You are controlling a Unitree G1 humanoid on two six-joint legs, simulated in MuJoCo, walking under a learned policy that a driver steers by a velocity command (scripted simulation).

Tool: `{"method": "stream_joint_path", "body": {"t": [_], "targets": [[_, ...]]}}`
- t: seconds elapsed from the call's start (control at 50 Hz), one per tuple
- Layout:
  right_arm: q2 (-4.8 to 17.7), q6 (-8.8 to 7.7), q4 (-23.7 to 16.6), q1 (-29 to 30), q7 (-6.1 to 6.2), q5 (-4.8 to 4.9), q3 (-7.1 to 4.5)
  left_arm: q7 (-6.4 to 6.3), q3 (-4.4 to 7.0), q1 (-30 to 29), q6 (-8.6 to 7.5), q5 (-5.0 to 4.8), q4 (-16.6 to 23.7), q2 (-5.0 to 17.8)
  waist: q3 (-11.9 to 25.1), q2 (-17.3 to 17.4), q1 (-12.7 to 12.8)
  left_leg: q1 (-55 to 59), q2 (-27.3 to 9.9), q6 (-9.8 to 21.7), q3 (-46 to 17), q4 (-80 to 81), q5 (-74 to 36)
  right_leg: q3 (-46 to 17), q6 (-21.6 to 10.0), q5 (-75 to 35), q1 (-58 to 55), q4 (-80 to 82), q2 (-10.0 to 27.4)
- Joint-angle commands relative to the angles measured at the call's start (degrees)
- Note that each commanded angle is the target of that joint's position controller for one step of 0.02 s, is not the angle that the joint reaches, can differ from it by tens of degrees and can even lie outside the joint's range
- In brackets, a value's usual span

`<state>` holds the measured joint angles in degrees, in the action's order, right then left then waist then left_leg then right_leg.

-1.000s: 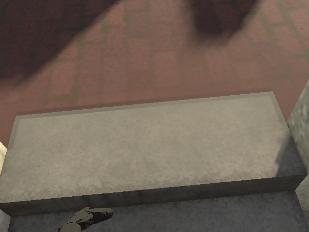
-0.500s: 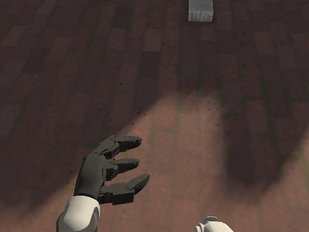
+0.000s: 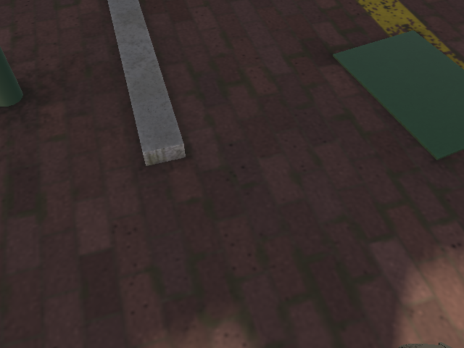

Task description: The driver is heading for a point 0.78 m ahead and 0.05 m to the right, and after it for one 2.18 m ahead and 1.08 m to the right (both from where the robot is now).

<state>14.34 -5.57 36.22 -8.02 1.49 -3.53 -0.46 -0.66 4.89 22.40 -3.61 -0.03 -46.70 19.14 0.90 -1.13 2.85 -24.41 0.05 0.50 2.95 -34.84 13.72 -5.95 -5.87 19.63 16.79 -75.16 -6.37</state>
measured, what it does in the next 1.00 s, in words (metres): walks ahead, turning right: right foot, then left foot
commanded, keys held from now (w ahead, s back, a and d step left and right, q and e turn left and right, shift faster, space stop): w+e+shift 0.24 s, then w+shift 0.10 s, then w+q+shift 0.20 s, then q+shift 0.02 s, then e+shift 0.44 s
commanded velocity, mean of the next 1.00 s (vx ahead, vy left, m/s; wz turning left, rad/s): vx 0.74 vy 0.00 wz -0.49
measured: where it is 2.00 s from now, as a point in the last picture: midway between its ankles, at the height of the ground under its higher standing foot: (304, 207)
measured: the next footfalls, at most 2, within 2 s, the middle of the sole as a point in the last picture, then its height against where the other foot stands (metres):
right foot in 0.32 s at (291, 338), level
left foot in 0.74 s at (272, 198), level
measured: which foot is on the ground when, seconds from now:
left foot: down 0.00-0.32, up 0.34-0.72, down 0.74-1.00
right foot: up 0.00-0.30, down 0.32-0.74, up 0.76-1.00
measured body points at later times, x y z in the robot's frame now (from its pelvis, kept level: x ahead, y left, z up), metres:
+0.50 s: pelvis +0.49 -0.06 +0.00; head +0.50 -0.05 +0.45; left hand +0.63 +0.18 -0.14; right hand +0.52 -0.32 -0.11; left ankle +0.52 +0.09 -0.61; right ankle +0.47 -0.09 -0.72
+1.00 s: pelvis +0.84 -0.08 +0.01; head +0.88 -0.11 +0.46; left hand +1.12 +0.09 -0.08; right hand +0.85 -0.38 -0.09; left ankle +0.94 -0.04 -0.72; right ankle +0.82 -0.24 -0.63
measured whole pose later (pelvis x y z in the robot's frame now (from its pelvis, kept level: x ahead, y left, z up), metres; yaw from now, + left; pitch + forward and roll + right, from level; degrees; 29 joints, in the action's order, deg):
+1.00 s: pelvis +0.84 -0.08 +0.01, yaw -29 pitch +1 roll +1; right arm 14.1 -3.3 41.2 -8.2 1.5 -2.0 -1.9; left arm -2.0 4.4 8.0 2.2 -1.9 -38.2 18.5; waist -5.3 -1.0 -0.7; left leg -18.4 -1.6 4.2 12.7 -24.3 6.9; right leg -0.6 4.7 19.7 39.4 -66.9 4.7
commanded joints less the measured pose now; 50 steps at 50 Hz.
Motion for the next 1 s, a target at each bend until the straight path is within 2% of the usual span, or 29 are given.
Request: {"method": "stream_joint_path", "body": {"t": [0.02,0.1,0.14,0.18,0.22,0.26,0.3,0.32,0.34,0.36,0.38,0.4,0.44,0.48,0.52,0.54,0.56,0.62,0.66,0.68,0.72,0.74,0.76,0.78,0.8,0.84,0.86,0.94,1.0], "targets": [[2.7,-1.34,2.5,-13.7,-0.33,-0.18,-1.77,1.79,-0.92,-9.1,1.0,2.02,8.8,0.5,2.7,-0.1,-6.2,27.6,-18.5,8.7,-23.2,17.1,-3.9,0.6,0.7,-2.3,29.9,-6.8,8.2],[2.1,-2.59,8.4,-16.5,-1.5,2.49,-1.86,3.85,-2.8,-15.5,3.13,2.65,14.6,-3.6,-2.8,5.6,-2.8,20.3,-14.9,3.2,-5.6,21.8,-21.1,3.6,0.7,-4.6,33.0,-1.7,11.0],[3.5,-2.87,9.1,-14.2,-1.35,2.23,-1.9,4.4,-3.41,-18.9,2.98,2.34,17.1,-3.0,-5.5,7.6,-1.0,16.6,-12.4,1.5,2.5,24.4,-29.3,5.4,0.5,-11.4,30.5,5.2,10.7],[4.3,-2.7,9.8,-12.9,-1.23,2.19,-1.88,5.01,-3.8,-20.9,3.13,1.78,16.7,-2.4,-6.6,4.1,-0.8,14.3,-7.7,-0.5,10.3,26.6,-33.4,10.5,-0.5,-18.1,23.5,15.4,8.2],[7.6,-3.08,10.6,-16.3,-0.9,2.35,-2.38,5.69,-4.2,-23.2,2.52,1.86,17.4,-1.9,-8.3,3.9,-0.8,15.6,-9.3,-1.6,12.4,23.5,-56.8,17.2,-2.4,-19.6,15.7,25.7,4.8],[11.7,-2.54,10.2,-17.9,0.22,2.76,-3.33,5.37,-3.5,-18.2,2.04,2.3,15.1,0.2,-3.4,7.0,2.3,18.3,-11.5,-1.5,11.4,15.0,-70.4,18.0,-4.2,-19.0,4.6,29.1,0.9],[14.9,-0.86,8.5,-13.4,0.98,2.29,-3.94,4.15,-0.95,4.1,1.49,2.72,8.0,4.8,6.5,8.0,13.4,12.5,-13.7,0.0,9.2,-12.2,-74.2,11.6,-8.0,-17.2,-20.5,33.2,-0.8],[14.2,-0.1,7.8,-11.4,0.4,2.25,-4.25,2.78,0.68,9.4,1.53,1.85,5.0,7.2,7.3,2.2,14.6,3.4,-6.3,0.6,10.2,-35.1,-35.7,5.0,-10.2,-17.4,-30.6,40.6,2.5],[5.6,-0.2,4.8,-15.6,-0.12,1.08,-2.23,1.78,1.72,4.3,1.99,1.83,5.9,12.1,8.8,-10.9,4.9,-11.3,0.4,0.3,7.7,-59.0,17.6,-9.8,-11.1,-35.5,-37.5,33.3,13.4],[6.9,-0.37,0.4,-20.5,-0.47,3.91,-1.53,0.96,2.3,3.7,2.4,2.01,9.1,13.7,25.6,-9.4,3.5,-20.5,-0.5,1.1,-5.5,-66.0,15.9,-31.8,-21.3,-20.5,-48.5,44.8,24.8],[9.1,-0.87,0.4,-14.1,-0.47,3.48,-1.54,0.16,2.0,2.7,2.48,1.88,9.3,10.5,18.2,-0.7,4.9,-24.5,-2.0,1.3,-5.5,-63.6,9.3,-36.0,-18.9,-2.5,-39.9,55.5,23.5],[8.6,-0.67,0.8,-12.6,-0.68,3.3,-1.41,-0.36,1.04,-0.3,1.89,1.88,7.7,7.5,5.4,3.2,1.4,-25.4,-4.4,1.4,-4.9,-58.5,6.4,-30.3,-16.4,1.0,-26.9,59.2,23.2],[6.3,1.5,2.8,-14.0,-1.33,1.73,-0.81,-0.36,-0.34,-2.5,-0.6,2.17,6.3,4.0,-1.6,8.7,-3.6,-15.5,-6.7,0.8,-7.7,-51.5,6.5,-20.5,-14.0,-7.0,-6.9,61.6,21.7],[4.4,3.96,3.2,-13.6,-2.34,1.87,-0.78,0.1,-1.21,-2.4,-2.55,1.65,3.8,2.2,-6.3,5.9,-6.5,-12.3,-8.5,-0.1,-9.7,-43.1,7.7,-11.8,-11.4,-6.1,3.6,65.8,19.2],[4.1,4.31,2.3,-7.9,-2.9,2.58,-0.97,0.95,-1.19,-3.5,-3.7,1.43,2.7,1.9,-8.9,3.5,-5.4,-15.7,-8.0,0.9,-8.0,-34.2,-0.5,-1.2,-7.3,-11.8,2.9,69.7,14.2],[3.0,4.07,0.7,-5.3,-3.12,2.76,-0.64,1.44,-1.23,-2.7,-4.27,1.2,2.5,2.1,-9.7,0.0,-5.0,-15.8,-8.5,1.6,-7.4,-27.9,-5.4,2.3,-6.2,-19.4,2.4,70.1,13.8],[2.6,3.45,0.7,-3.9,-3.37,2.68,-0.53,1.64,-1.57,-4.1,-4.66,0.82,2.2,0.9,-10.5,1.2,-5.3,-13.8,-7.8,2.3,-5.3,-21.4,-11.2,7.8,-4.1,-32.2,1.8,68.8,11.4],[0.1,1.32,0.2,1.2,-4.55,2.07,0.25,1.32,-1.96,1.1,-5.53,-1.53,-0.5,2.1,-7.2,1.9,-2.6,-0.3,-3.8,4.3,1.8,-2.9,-29.5,8.8,-3.5,-45.7,-1.5,69.2,10.4],[1.4,0.91,1.0,0.4,-4.18,1.4,-0.06,0.71,-1.45,3.0,-5.08,-1.39,-2.1,5.2,-4.9,-0.8,-2.4,2.5,0.0,5.0,2.9,2.4,-29.7,6.5,-2.7,-56.0,-10.9,64.5,11.6],[4.8,-0.28,-2.0,4.0,-3.32,3.72,-1.87,0.12,-1.23,3.5,-3.07,-2.68,-2.1,6.1,-2.2,-1.1,-3.4,3.4,2.7,3.7,-0.4,3.7,-22.6,2.1,-2.3,-58.0,-15.6,58.0,13.5],[8.5,-0.93,1.3,-9.2,-2.8,3.74,-3.54,-0.31,-0.45,-2.4,-0.23,-0.95,-1.1,9.3,4.0,-4.4,-12.5,12.8,2.0,4.3,-1.7,10.2,-27.8,2.1,0.6,-60.6,-20.2,41.0,12.8],[12.2,-0.59,3.6,-17.9,-2.06,2.5,-4.33,-0.34,-1.04,-4.8,0.03,0.02,1.4,6.8,10.9,-3.3,-15.2,28.6,-6.0,5.7,-6.7,4.7,-46.8,2.2,3.5,-44.7,-10.4,24.5,8.8],[14.6,-0.85,3.1,-18.2,-1.91,-0.96,-3.69,0.48,-3.9,8.4,-0.19,0.29,1.8,-5.1,23.0,17.2,-7.3,52.2,-26.3,17.1,-26.5,-4.0,-76.0,0.4,7.5,17.7,11.8,-5.7,-2.2],[11.1,-0.53,0.0,-18.6,-2.14,-0.7,-3.42,0.89,-3.0,9.2,-0.56,-1.77,1.4,1.7,36.5,14.2,-10.7,54.6,-27.7,19.5,-35.3,0.3,-67.6,-9.6,8.0,18.0,14.7,-15.1,-1.6],[9.7,0.46,-1.8,-12.7,-1.5,0.6,-3.47,0.55,-1.29,1.9,0.24,-3.16,4.2,6.1,29.3,11.2,-10.2,47.2,-25.6,17.2,-26.6,3.1,-57.0,-6.6,8.6,14.7,18.1,-13.1,2.9],[5.8,1.65,-0.4,-6.1,-0.05,2.85,-2.54,-0.57,-0.98,-3.2,2.18,-2.94,5.5,4.1,11.8,3.9,-5.8,28.4,-20.3,13.8,-16.8,9.5,-42.0,0.0,10.1,8.6,22.2,-7.5,7.8],[5.8,1.43,-0.1,-4.9,0.15,2.28,-2.47,-0.63,-0.69,-1.6,3.37,-2.71,5.5,3.0,7.5,4.8,-3.7,18.2,-19.2,12.8,-12.9,13.0,-40.1,0.9,10.4,6.9,17.3,-6.7,9.3],[6.9,0.9,0.1,3.5,-0.16,1.49,-3.28,-1.77,-0.34,-2.4,6.52,-2.17,8.5,0.0,2.3,6.7,0.4,5.1,-18.6,13.4,-2.4,20.4,-31.6,3.1,11.0,3.6,14.9,3.5,12.7],[8.7,1.92,0.7,5.0,1.03,1.49,-4.16,-1.27,0.13,-5.4,6.41,-1.34,9.7,0.8,5.3,5.3,0.1,9.2,-18.5,13.5,2.3,19.7,-28.0,4.0,10.2,-7.3,14.6,11.9,14.0]]}}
